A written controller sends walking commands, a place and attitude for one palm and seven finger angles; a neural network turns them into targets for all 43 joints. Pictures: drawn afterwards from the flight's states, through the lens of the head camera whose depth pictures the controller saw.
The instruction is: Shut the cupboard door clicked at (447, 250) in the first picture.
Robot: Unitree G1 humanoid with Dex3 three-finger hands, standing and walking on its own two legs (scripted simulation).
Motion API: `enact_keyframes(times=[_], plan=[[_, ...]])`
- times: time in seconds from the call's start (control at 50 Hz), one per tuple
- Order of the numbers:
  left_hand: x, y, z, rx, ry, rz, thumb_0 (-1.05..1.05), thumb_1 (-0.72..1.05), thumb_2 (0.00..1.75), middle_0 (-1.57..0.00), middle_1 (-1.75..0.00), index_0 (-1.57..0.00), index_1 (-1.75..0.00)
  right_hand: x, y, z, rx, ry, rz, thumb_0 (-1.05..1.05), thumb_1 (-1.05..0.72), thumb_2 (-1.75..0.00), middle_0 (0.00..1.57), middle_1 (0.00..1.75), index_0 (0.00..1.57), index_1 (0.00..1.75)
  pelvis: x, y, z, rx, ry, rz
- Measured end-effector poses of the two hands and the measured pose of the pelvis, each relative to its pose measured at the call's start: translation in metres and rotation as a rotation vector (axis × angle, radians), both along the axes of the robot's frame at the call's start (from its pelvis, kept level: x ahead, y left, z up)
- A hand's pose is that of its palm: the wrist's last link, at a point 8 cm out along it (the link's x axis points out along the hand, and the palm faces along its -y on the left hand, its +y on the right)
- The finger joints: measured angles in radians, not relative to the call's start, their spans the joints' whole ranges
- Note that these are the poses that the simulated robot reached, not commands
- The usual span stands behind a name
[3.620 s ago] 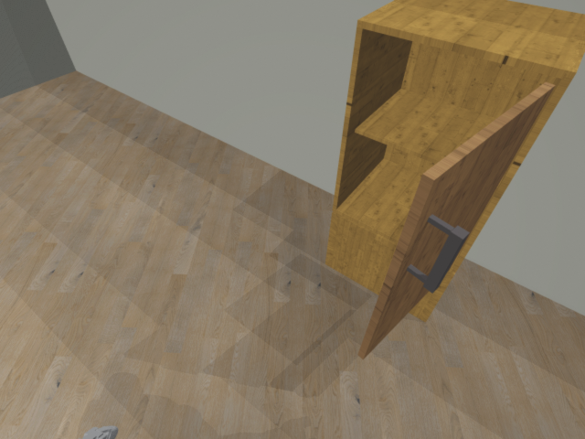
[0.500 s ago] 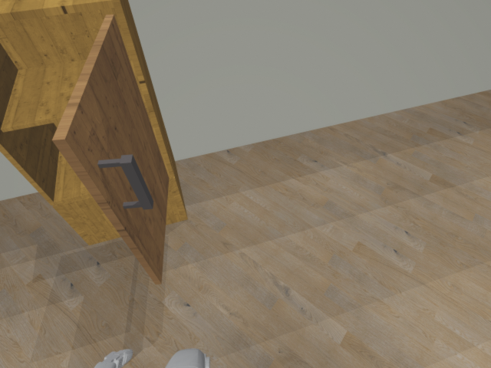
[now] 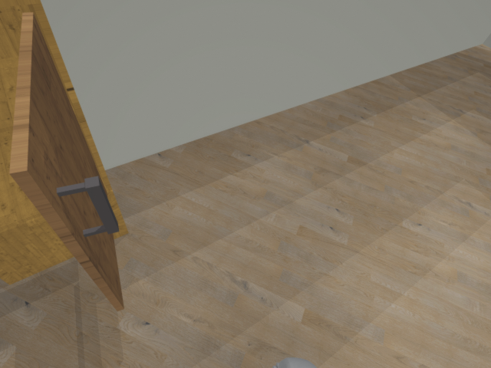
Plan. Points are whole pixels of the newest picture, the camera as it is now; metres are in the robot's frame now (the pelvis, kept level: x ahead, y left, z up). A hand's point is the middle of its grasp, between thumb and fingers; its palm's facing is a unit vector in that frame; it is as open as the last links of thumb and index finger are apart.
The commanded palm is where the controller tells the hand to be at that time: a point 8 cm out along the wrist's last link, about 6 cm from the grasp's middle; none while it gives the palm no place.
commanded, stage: walk around to get in front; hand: left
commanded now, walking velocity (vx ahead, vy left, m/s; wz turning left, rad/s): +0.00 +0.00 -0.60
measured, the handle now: (91, 210) +0.35 +0.30 +0.00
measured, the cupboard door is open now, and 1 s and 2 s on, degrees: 79 79 79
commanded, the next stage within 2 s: none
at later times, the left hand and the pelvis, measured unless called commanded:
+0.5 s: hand (181, 362) +0.15 +0.11 -0.16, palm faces -0.28 -0.92 -0.26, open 7.4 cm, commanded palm none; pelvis -0.01 -0.05 -0.01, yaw -18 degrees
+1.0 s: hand (165, 344) +0.18 +0.15 -0.18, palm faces -0.52 -0.84 -0.17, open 7.4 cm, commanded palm none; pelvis +0.02 +0.00 +0.00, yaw -36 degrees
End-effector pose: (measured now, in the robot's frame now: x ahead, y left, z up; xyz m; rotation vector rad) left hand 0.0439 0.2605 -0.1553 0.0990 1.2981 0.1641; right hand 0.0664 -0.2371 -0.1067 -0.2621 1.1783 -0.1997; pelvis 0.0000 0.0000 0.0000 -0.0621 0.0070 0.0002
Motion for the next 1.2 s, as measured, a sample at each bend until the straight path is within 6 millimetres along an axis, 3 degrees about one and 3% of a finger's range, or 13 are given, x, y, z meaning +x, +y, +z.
enact_keyframes(times=[0.14, 0.26, 0.34, 0.4, 0.48, 0.64, 0.78, 0.9, 0.98, 1.08, 1.2], plan=[[0.042, -0.020, 0.005, 0.008, -0.022, -0.129, 0.01, 0.91, 0.90, -0.20, -0.30, -0.19, -0.29, -0.061, -0.008, -0.016, 0.040, 0.077, -0.158, 0.01, -0.90, -0.90, 0.21, 0.30, 0.21, 0.30, -0.004, -0.004, -0.003, 0.018, -0.006, -0.092], [0.092, -0.060, 0.016, 0.042, -0.113, -0.268, 0.01, 0.91, 0.90, -0.20, -0.30, -0.20, -0.29, -0.115, -0.029, -0.042, 0.090, 0.140, -0.288, 0.01, -0.90, -0.90, 0.21, 0.30, 0.21, 0.30, -0.009, -0.023, -0.013, 0.048, -0.009, -0.180], [0.114, -0.085, 0.020, 0.082, -0.195, -0.337, 0.01, 0.91, 0.90, -0.20, -0.30, -0.20, -0.29, -0.138, -0.046, -0.062, 0.116, 0.169, -0.348, 0.01, -0.90, -0.90, 0.20, 0.30, 0.20, 0.30, -0.012, -0.039, -0.024, 0.056, -0.016, -0.225], [0.116, -0.096, 0.029, 0.092, -0.205, -0.350, 0.00, 0.91, 0.90, -0.20, -0.30, -0.20, -0.29, -0.138, -0.054, -0.058, 0.119, 0.162, -0.373, 0.01, -0.91, -0.90, 0.20, 0.30, 0.20, 0.29, -0.012, -0.045, -0.018, 0.062, -0.022, -0.252], [0.113, -0.103, 0.032, 0.088, -0.176, -0.383, 0.00, 0.90, 0.90, -0.20, -0.30, -0.20, -0.29, -0.124, -0.063, -0.047, 0.113, 0.092, -0.393, 0.01, -0.91, -0.90, 0.20, 0.30, 0.20, 0.29, -0.012, -0.049, -0.010, 0.075, -0.019, -0.301], [0.103, -0.097, 0.018, 0.051, -0.087, -0.435, 0.01, 0.90, 0.90, -0.21, -0.30, -0.20, -0.29, -0.091, -0.068, -0.030, 0.060, -0.019, -0.417, 0.01, -0.91, -0.90, 0.20, 0.30, 0.20, 0.29, -0.007, -0.038, -0.009, 0.068, -0.005, -0.396], [0.112, -0.068, -0.011, 0.021, -0.016, -0.456, 0.01, 0.90, 0.90, -0.21, -0.30, -0.20, -0.29, -0.072, -0.047, -0.015, -0.018, -0.094, -0.447, 0.01, -0.91, -0.90, 0.20, 0.30, 0.20, 0.30, 0.006, -0.012, -0.018, 0.050, -0.001, -0.479], [0.136, -0.059, -0.005, 0.009, 0.003, -0.541, 0.01, 0.91, 0.90, -0.20, -0.30, -0.20, -0.29, -0.093, -0.020, 0.000, -0.025, -0.073, -0.509, 0.01, -0.90, -0.90, 0.20, 0.30, 0.20, 0.30, 0.012, 0.000, -0.006, 0.019, -0.007, -0.565], [0.153, -0.065, 0.003, 0.005, 0.005, -0.604, 0.01, 0.91, 0.90, -0.20, -0.30, -0.20, -0.29, -0.115, -0.004, 0.000, -0.006, -0.052, -0.582, 0.01, -0.90, -0.90, 0.21, 0.30, 0.21, 0.30, 0.019, 0.001, -0.001, 0.009, -0.003, -0.619], [0.182, -0.096, 0.010, 0.002, -0.005, -0.711, 0.01, 0.91, 0.90, -0.20, -0.30, -0.20, -0.29, -0.159, 0.017, -0.008, 0.036, 0.006, -0.715, 0.01, -0.90, -0.90, 0.21, 0.30, 0.21, 0.30, 0.027, -0.006, 0.001, 0.014, -0.002, -0.690], [0.229, -0.177, 0.019, -0.016, -0.083, -0.867, 0.01, 0.91, 0.90, -0.20, -0.30, -0.19, -0.29, -0.225, 0.046, -0.023, 0.117, 0.154, -0.886, 0.01, -0.90, -0.90, 0.20, 0.30, 0.20, 0.30, 0.034, -0.032, -0.003, 0.035, -0.004, -0.771]])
